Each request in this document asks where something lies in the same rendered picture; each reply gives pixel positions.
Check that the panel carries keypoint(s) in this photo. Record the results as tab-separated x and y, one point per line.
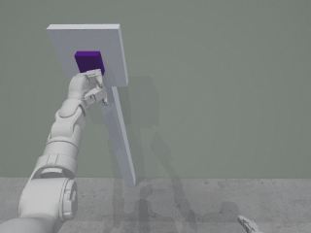
67	39

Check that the robot left hand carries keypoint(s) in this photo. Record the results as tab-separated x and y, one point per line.
79	89

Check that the robot left upper arm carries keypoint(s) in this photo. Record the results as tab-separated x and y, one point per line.
45	205

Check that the robot right hand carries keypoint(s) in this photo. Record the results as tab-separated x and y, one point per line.
248	225

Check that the left robot forearm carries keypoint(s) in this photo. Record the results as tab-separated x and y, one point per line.
59	159

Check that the button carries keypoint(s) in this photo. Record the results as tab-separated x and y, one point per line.
89	60

